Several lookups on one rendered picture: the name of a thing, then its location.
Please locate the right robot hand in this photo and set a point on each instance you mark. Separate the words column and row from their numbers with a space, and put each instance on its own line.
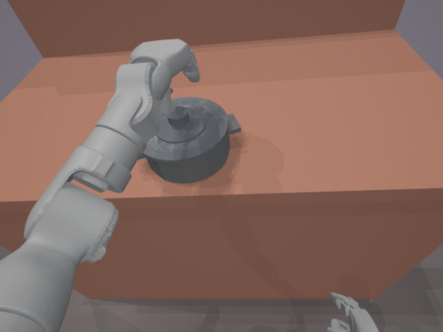
column 360, row 320

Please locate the pot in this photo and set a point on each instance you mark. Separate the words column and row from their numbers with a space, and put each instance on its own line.
column 200, row 168

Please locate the knob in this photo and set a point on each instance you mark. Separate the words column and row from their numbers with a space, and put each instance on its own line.
column 179, row 117

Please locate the robot left forearm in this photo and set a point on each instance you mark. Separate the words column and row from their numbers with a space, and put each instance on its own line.
column 131, row 119

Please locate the lid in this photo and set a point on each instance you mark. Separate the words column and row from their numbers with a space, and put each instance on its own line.
column 206, row 129

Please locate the table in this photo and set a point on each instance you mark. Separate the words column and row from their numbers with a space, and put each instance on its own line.
column 333, row 185

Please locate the robot left upper arm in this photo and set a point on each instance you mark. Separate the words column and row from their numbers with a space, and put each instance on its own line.
column 36, row 280

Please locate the left robot hand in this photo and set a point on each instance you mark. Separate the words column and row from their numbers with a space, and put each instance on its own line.
column 178, row 57

